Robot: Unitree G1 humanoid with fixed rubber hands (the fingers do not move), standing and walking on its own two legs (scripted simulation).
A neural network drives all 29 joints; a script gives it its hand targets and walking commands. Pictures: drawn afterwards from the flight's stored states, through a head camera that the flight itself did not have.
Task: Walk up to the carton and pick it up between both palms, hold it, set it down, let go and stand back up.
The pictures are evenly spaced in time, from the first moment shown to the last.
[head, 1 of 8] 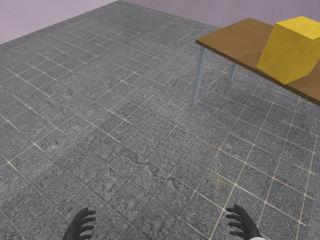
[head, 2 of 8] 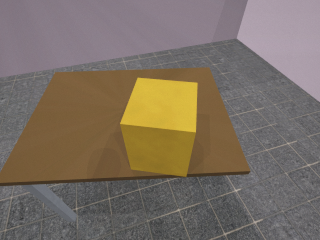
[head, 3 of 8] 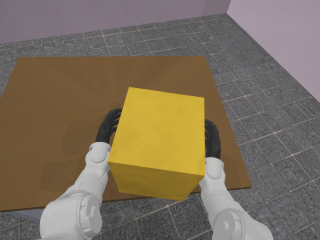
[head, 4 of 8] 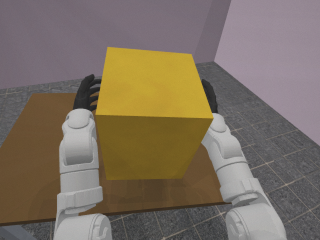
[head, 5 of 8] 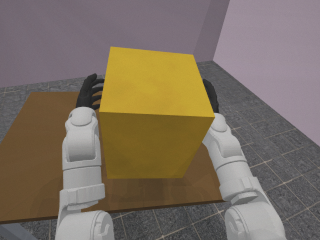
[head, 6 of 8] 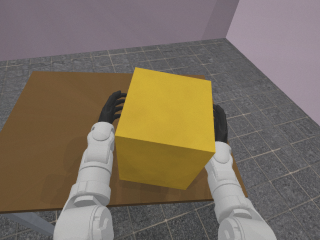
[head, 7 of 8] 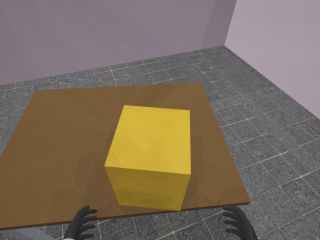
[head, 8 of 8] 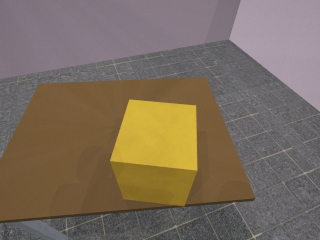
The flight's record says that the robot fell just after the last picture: no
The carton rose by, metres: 0.21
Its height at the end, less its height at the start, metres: +0.00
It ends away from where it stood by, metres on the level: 0.01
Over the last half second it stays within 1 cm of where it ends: yes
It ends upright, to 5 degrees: yes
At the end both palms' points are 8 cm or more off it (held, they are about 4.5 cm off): yes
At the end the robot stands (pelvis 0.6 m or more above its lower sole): yes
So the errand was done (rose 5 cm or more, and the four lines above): yes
